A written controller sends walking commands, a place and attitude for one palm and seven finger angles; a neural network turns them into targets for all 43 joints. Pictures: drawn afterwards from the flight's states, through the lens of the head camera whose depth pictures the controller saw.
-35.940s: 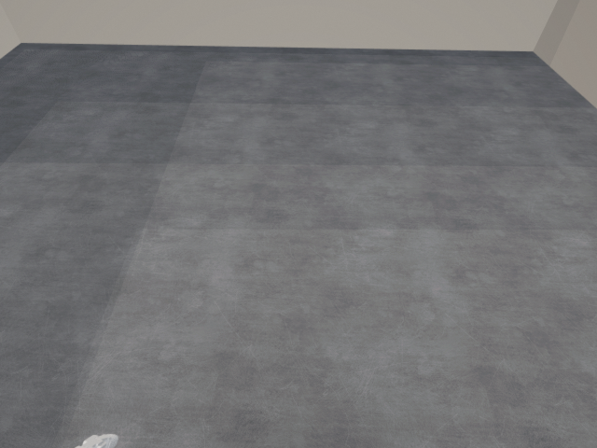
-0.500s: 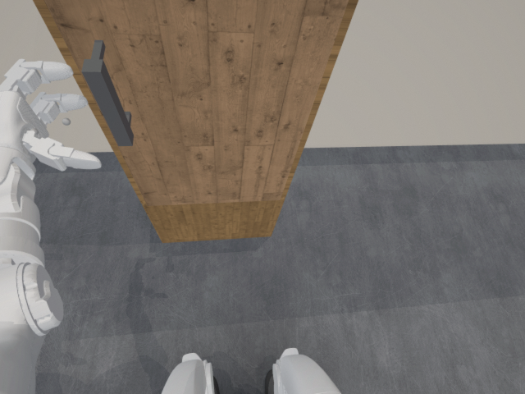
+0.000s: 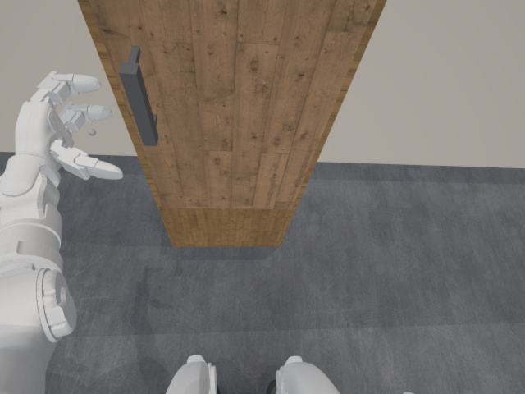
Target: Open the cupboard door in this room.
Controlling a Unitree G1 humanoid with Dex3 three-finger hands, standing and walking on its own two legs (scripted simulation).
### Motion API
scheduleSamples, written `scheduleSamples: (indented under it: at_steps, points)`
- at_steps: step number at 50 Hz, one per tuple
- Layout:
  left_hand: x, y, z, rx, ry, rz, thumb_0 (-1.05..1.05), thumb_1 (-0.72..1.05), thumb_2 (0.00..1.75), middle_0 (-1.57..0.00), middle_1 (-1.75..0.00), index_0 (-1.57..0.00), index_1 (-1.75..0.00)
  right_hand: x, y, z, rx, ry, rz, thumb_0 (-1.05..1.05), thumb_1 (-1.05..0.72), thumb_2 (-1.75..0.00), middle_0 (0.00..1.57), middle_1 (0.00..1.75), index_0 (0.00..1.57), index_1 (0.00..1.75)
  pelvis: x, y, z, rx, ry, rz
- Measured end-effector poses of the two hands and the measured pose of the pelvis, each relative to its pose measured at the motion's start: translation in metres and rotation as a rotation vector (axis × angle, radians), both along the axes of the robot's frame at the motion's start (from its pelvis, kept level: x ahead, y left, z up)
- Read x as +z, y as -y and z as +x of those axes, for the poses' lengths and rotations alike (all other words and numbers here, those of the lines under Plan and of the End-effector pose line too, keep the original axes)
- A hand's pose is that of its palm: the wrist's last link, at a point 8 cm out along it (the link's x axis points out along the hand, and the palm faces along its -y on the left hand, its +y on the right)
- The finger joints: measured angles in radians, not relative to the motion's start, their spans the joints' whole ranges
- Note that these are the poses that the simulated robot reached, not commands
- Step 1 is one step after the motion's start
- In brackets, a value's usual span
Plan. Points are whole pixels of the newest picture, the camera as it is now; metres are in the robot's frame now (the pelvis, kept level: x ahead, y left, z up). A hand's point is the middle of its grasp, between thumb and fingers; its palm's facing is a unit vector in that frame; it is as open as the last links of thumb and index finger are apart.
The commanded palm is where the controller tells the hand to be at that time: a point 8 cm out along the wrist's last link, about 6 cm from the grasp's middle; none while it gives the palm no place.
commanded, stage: move the hooked fingers beside the handle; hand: left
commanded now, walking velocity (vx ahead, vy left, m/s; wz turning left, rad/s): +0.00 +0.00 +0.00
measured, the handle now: (143, 99) +0.55 +0.17 +0.08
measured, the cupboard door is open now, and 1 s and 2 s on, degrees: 0 0 1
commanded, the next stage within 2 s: slide the fingers in behind the handle in 0.10 s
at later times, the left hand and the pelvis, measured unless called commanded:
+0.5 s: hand (109, 126) +0.49 +0.21 +0.07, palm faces -0.02 -1.00 +0.00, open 14.0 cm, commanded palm +0.47 +0.25 +0.07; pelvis +0.00 +0.00 +0.00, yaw -1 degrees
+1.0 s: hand (138, 125) +0.50 +0.17 +0.07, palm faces -0.02 -1.00 -0.02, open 13.9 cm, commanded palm +0.47 +0.21 +0.07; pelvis +0.01 -0.01 +0.00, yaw +0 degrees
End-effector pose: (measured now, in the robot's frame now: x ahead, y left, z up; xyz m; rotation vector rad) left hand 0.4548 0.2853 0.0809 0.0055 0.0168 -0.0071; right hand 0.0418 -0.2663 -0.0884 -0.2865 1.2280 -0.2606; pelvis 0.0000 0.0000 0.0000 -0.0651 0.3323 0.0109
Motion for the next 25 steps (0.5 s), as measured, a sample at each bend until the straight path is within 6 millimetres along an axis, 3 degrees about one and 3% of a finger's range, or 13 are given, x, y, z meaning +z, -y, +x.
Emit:
scheduleSamples:
  at_steps: [18,25]
  points:
    - [-0.001,0.009,0.018,-0.012,0.008,-0.004,-0.01,-0.5,0.3,-0.3,-1.2,-0.3,-1.2,-0.003,-0.003,-0.052,-0.073,-0.124,0.009,0.0,-0.91,-0.89,0.21,0.3,0.2,0.3,-0.003,0.001,-0.001,-0.015,-0.027,-0.003]
    - [-0.007,0.019,0.018,-0.016,-0.023,-0.01,-0.01,-0.5,0.3,-0.3,-1.2,-0.3,-1.2,-0.003,-0.004,-0.054,-0.079,-0.137,0.019,0.0,-0.91,-0.89,0.21,0.3,0.2,0.3,-0.001,0.0,0.002,-0.013,-0.023,-0.001]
